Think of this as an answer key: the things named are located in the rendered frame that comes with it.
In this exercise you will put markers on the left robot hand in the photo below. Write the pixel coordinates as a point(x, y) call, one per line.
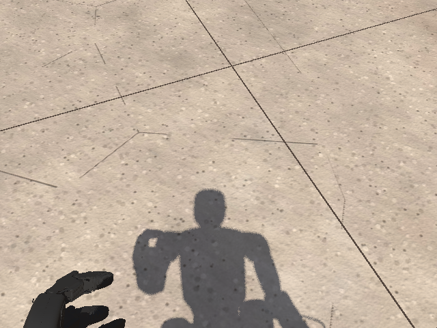
point(49, 308)

